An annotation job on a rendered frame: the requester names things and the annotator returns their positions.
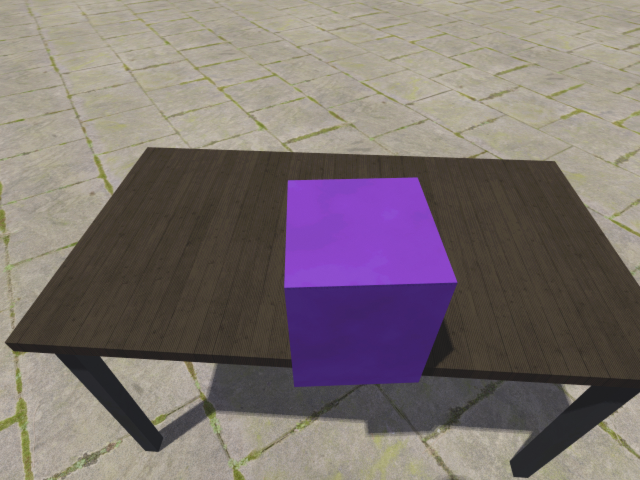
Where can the table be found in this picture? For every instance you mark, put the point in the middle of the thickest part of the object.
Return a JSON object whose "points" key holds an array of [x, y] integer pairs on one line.
{"points": [[186, 262]]}

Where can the carton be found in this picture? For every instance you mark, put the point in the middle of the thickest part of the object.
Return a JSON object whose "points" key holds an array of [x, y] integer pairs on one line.
{"points": [[367, 281]]}

